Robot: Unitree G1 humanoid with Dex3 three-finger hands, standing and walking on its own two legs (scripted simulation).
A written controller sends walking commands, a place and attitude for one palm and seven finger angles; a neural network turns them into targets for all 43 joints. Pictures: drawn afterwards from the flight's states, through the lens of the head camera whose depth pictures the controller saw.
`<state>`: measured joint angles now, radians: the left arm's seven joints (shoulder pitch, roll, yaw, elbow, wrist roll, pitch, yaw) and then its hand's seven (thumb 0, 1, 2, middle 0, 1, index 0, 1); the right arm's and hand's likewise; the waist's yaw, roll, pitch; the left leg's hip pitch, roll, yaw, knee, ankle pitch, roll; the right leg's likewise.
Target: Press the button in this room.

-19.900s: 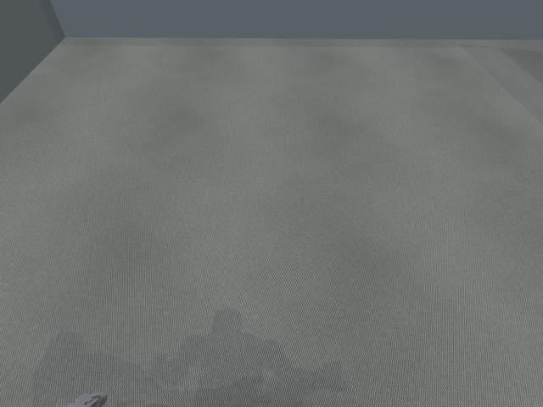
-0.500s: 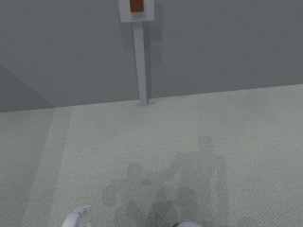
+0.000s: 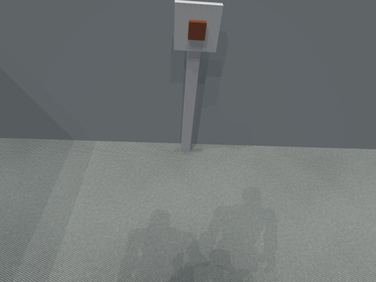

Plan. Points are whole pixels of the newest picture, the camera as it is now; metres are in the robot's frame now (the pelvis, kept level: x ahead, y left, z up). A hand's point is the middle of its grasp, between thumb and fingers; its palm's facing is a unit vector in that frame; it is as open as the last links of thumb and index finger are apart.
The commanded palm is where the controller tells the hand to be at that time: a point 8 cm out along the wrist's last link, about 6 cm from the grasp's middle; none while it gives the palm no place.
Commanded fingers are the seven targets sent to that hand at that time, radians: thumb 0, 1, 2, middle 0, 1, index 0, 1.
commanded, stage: stand and wait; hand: left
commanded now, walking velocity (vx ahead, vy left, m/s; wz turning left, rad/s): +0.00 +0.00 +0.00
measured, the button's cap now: (197, 30) +1.04 +0.07 +0.09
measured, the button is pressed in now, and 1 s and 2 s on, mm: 0 0 0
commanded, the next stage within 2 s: look at it before walking up in 0.48 s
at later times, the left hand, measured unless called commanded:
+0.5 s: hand out of the picture +0.04 +0.19 -0.17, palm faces +0.01 -0.98 -0.19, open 7.4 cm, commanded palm none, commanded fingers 0.00 0.90 0.90 -0.20 -0.30 -0.20 -0.30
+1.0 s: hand out of the picture +0.01 +0.16 -0.18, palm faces +0.02 -0.99 -0.16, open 7.4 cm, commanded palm none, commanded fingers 0.00 0.90 0.90 -0.20 -0.30 -0.20 -0.30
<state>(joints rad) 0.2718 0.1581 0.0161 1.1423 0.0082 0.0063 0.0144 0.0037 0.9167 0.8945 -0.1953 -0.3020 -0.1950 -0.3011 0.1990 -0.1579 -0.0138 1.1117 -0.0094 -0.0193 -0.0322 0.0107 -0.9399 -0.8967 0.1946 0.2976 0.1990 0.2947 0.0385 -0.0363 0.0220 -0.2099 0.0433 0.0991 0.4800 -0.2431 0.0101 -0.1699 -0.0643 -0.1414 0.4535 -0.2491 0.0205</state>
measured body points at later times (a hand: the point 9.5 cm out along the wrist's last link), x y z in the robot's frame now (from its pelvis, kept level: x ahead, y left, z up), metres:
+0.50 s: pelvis +0.04 +0.01 +0.00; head +0.04 +0.02 +0.45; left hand +0.04 +0.24 -0.16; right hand +0.01 -0.20 -0.16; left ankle +0.01 +0.11 -0.74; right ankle +0.00 -0.12 -0.74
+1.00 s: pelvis +0.03 +0.00 +0.00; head +0.04 +0.01 +0.45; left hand +0.01 +0.21 -0.16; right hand +0.01 -0.21 -0.16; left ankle +0.01 +0.11 -0.74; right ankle +0.00 -0.12 -0.74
